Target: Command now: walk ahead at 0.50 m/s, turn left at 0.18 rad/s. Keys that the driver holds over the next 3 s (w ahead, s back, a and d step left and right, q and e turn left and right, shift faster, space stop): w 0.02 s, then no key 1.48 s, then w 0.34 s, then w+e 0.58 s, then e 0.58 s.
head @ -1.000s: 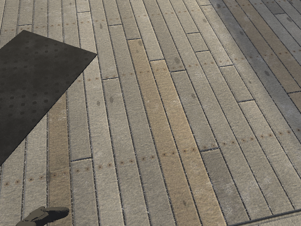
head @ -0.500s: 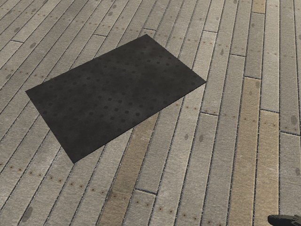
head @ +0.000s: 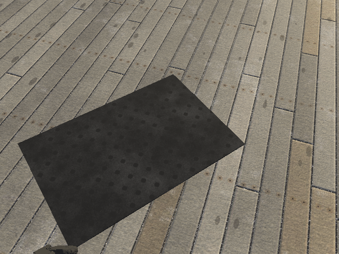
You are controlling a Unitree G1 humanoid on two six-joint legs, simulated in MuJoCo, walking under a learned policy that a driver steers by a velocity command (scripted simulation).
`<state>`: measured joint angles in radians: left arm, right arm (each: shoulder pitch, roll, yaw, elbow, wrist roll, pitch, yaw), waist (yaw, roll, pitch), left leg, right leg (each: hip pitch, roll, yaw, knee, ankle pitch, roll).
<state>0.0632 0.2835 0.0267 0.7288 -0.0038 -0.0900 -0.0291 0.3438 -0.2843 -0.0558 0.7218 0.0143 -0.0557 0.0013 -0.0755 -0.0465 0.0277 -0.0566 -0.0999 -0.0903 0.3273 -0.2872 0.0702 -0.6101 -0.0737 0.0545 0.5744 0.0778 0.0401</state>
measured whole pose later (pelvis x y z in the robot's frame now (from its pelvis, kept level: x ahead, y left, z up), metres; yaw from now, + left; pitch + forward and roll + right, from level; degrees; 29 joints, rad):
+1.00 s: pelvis +0.22 -0.02 +0.00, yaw +1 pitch -2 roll +0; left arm 0.14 0.26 0.02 1.02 0.00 0.01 0.01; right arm 0.16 -0.24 -0.04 0.94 0.00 0.01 -0.04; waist 0.01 0.00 0.04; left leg -0.20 0.01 -0.03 0.49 -0.26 -0.02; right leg -0.15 0.00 -0.02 0.48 -0.29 0.00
